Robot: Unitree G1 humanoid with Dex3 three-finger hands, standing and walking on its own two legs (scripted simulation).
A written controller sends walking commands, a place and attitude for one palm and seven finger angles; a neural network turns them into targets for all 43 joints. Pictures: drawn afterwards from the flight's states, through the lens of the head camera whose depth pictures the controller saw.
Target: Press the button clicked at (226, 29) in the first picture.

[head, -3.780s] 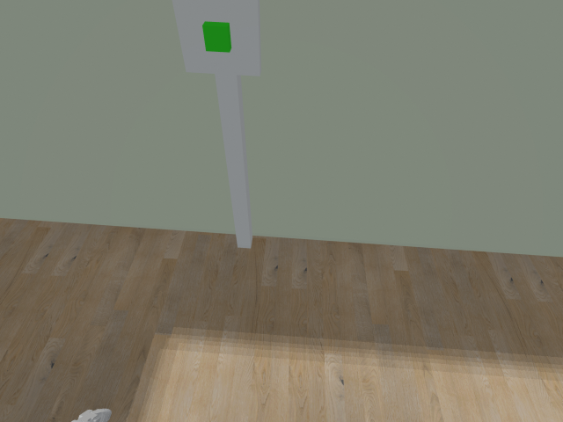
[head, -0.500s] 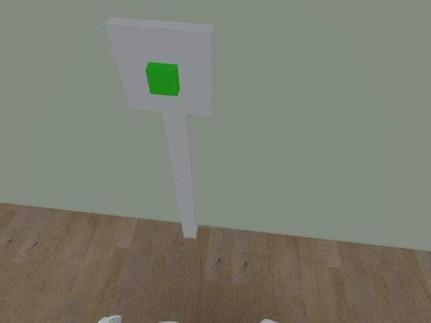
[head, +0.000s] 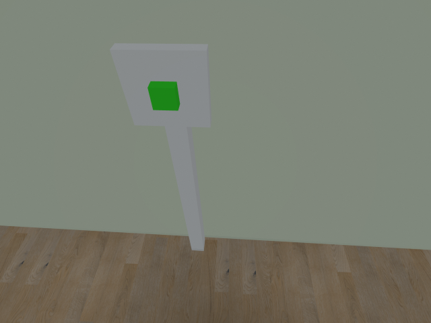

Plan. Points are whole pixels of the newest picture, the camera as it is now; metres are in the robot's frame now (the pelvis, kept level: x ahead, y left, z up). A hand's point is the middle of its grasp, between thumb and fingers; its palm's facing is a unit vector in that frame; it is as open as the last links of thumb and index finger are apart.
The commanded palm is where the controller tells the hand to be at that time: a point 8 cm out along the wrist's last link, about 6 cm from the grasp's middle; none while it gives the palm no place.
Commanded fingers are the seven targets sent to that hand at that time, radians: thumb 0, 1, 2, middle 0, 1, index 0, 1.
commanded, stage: look again from close up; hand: left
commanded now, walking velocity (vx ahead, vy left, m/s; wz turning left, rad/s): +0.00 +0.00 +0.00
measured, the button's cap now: (164, 95) +0.54 +0.14 +0.15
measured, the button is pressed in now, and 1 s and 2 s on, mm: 0 0 0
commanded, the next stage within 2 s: raise the hand and make a fist in 0.46 s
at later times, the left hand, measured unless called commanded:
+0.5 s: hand out of the picture +0.04 +0.17 -0.16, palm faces +0.02 -0.98 -0.22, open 7.3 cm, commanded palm none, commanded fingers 0.00 0.90 0.90 -0.20 -0.30 -0.20 -0.30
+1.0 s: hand (131, 313) +0.15 +0.16 -0.02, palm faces +0.04 -1.00 +0.02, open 5.3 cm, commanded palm +0.14 +0.22 -0.01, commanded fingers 0.00 0.90 0.90 -0.83 -0.99 -0.83 -0.99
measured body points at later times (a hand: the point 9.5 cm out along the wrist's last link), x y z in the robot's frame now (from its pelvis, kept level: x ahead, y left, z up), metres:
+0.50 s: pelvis +0.03 -0.01 +0.01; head +0.03 -0.03 +0.46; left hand +0.04 +0.22 -0.14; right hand +0.02 -0.22 -0.16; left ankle +0.00 +0.11 -0.73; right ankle +0.01 -0.08 -0.73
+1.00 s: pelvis -0.01 -0.01 -0.06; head +0.01 -0.01 +0.39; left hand +0.14 +0.21 -0.02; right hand +0.25 -0.25 -0.06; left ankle +0.00 +0.11 -0.73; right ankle +0.01 -0.08 -0.73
